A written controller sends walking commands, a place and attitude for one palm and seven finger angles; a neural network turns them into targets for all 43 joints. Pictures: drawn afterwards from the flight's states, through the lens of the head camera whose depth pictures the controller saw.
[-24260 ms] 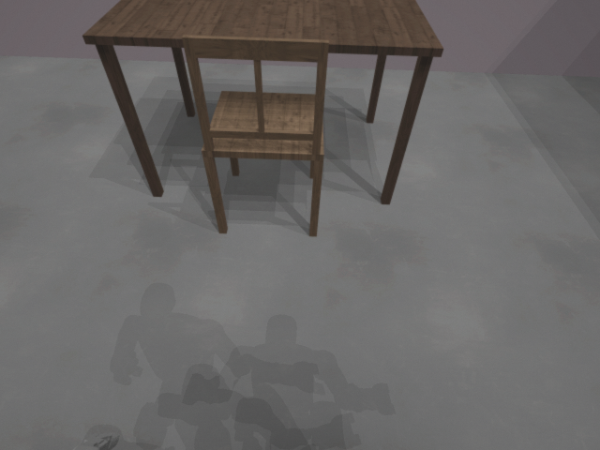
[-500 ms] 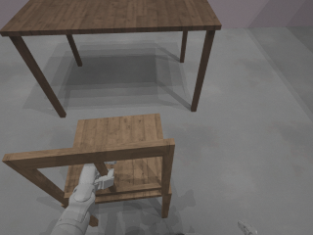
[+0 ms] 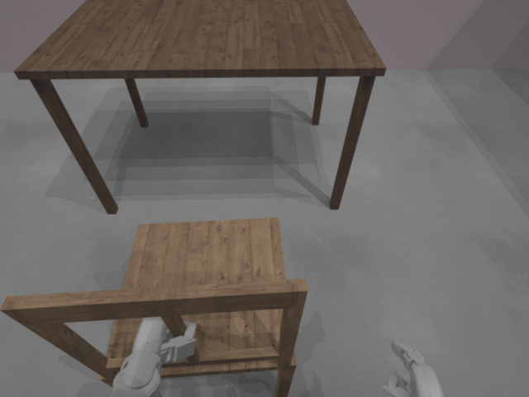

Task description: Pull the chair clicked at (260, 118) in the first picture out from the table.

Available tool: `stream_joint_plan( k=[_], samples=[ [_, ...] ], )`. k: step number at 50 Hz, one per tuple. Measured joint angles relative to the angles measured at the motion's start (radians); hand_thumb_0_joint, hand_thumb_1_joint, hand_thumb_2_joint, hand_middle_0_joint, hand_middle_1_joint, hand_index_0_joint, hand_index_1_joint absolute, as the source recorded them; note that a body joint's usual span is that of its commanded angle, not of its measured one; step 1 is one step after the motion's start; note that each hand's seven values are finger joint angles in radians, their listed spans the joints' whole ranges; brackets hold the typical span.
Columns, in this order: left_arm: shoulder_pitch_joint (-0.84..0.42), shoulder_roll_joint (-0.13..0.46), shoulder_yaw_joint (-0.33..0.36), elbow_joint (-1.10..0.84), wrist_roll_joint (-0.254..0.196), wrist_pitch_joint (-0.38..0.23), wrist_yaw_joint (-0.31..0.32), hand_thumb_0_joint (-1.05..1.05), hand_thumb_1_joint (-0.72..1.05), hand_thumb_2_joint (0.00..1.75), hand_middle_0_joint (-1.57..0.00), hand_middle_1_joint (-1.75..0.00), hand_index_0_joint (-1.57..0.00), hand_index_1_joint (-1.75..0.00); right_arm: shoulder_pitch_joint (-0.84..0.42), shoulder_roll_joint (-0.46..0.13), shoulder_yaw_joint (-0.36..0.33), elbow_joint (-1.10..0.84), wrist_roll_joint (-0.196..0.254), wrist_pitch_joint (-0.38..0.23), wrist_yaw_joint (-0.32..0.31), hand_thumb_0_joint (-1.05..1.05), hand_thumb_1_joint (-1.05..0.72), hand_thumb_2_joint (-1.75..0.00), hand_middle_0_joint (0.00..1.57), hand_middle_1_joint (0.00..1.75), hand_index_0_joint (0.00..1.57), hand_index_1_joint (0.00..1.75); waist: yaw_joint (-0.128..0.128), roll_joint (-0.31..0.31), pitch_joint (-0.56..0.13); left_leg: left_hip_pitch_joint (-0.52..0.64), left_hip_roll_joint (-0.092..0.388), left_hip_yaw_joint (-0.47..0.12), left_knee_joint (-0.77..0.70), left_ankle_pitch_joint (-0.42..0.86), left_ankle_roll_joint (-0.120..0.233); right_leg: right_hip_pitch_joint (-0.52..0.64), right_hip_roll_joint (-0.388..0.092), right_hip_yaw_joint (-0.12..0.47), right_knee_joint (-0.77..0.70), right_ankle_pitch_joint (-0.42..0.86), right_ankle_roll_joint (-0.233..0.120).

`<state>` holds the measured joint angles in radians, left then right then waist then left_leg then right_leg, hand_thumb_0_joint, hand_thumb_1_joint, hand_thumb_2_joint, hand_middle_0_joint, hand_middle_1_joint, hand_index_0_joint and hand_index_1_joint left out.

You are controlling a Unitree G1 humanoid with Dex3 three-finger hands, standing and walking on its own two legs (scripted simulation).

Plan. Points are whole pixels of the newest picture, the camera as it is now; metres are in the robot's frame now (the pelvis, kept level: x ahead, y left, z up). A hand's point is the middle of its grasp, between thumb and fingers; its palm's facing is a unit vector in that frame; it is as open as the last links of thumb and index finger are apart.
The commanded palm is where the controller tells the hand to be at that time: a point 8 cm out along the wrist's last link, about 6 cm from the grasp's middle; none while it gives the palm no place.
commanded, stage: stop walking, hand still on the chair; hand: left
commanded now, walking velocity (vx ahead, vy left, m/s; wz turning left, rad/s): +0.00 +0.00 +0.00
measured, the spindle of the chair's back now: (182, 337) +0.24 +0.16 -0.11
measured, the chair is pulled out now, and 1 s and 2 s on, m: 0.61 0.61 0.61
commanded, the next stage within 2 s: open the thumb and straighten the fingers in 0.18 s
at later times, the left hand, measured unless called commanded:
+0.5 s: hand (185, 333) +0.23 +0.15 -0.07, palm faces +0.04 -0.98 -0.17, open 7.1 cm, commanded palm +0.21 +0.20 -0.04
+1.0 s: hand (182, 334) +0.23 +0.15 -0.07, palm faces +0.07 -0.98 -0.20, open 16.9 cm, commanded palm +0.21 +0.20 -0.04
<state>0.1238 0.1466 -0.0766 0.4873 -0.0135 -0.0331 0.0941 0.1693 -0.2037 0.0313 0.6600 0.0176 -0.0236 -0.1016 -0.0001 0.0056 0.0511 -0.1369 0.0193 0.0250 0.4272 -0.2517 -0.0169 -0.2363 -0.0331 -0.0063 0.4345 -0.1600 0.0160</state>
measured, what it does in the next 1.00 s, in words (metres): stands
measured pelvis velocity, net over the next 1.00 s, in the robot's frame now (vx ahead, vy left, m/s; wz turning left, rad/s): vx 0.02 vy -0.01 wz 0.07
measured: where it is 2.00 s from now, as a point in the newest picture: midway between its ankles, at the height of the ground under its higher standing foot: outside the picture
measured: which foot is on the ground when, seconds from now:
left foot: down 0.00-1.00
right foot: down 0.00-1.00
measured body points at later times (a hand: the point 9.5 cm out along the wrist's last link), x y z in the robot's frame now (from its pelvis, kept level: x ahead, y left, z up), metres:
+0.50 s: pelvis +0.00 -0.01 -0.02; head +0.02 -0.01 +0.43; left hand +0.22 +0.20 -0.05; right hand +0.16 -0.25 -0.11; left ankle -0.01 +0.13 -0.74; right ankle +0.05 -0.13 -0.74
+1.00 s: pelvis +0.02 -0.01 -0.04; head +0.05 -0.03 +0.41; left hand +0.22 +0.20 -0.05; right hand +0.21 -0.24 -0.13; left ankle -0.01 +0.13 -0.74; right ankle +0.05 -0.13 -0.74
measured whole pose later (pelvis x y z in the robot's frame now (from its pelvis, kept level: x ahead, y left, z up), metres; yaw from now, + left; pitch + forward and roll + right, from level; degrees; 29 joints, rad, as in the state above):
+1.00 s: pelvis +0.02 -0.01 -0.04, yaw +4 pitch +9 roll +0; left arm 0.30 0.20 -0.04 0.00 -0.06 0.27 0.04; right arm 0.24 -0.26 0.03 0.53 0.03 -0.14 -0.09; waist -0.02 0.05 -0.10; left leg -0.54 0.01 -0.05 0.85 -0.47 -0.03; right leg -0.61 -0.05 -0.07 0.85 -0.39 0.00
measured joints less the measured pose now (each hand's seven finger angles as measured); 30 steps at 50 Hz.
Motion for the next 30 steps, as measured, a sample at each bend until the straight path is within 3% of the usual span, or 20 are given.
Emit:
stream_joint_plan(
  k=[15, 20, 24, 30],
  samples=[
    [0.011, 0.004, 0.003, -0.015, -0.011, 0.015, 0.008, 0.07, 0.69, 0.82, -0.27, -1.27, -0.49, -1.45, 0.015, -0.007, 0.001, -0.007, 0.007, 0.045, -0.006, 0.01, -0.90, -0.90, 0.20, 0.30, 0.21, 0.30, -0.007, 0.000, -0.010, -0.004, 0.009, -0.011, -0.004, 0.001, -0.005, 0.007, 0.008, -0.012, -0.020, 0.006, -0.005],
    [0.026, 0.024, 0.019, -0.095, -0.043, 0.063, -0.012, 0.05, 0.64, 0.80, -0.32, -1.32, -0.49, -1.45, 0.038, -0.019, -0.007, -0.027, 0.040, 0.015, 0.039, 0.01, -0.90, -0.90, 0.20, 0.30, 0.21, 0.30, -0.037, -0.013, -0.050, -0.118, -0.003, -0.033, 0.089, -0.030, -0.006, -0.102, -0.007, -0.031, 0.081, -0.039, -0.008],
    [0.049, 0.045, 0.027, -0.189, -0.047, 0.096, -0.030, 0.03, 0.45, 0.69, -0.39, -1.37, -0.49, -1.45, 0.049, -0.040, -0.019, -0.049, 0.035, -0.028, 0.052, 0.01, -0.90, -0.90, 0.20, 0.30, 0.21, 0.30, -0.042, -0.003, -0.072, -0.209, -0.002, -0.040, 0.182, -0.072, -0.006, -0.187, -0.009, -0.035, 0.165, -0.075, -0.009],
    [0.066, 0.050, 0.040, -0.281, -0.056, 0.173, -0.041, 0.01, -0.04, 0.45, -0.43, -1.35, -0.47, -1.39, 0.048, -0.064, -0.025, -0.072, 0.027, -0.070, 0.046, 0.01, -0.90, -0.90, 0.20, 0.30, 0.21, 0.30, -0.040, 0.021, -0.103, -0.305, -0.004, -0.046, 0.286, -0.123, -0.007, -0.281, -0.013, -0.037, 0.266, -0.125, -0.008]
  ],
)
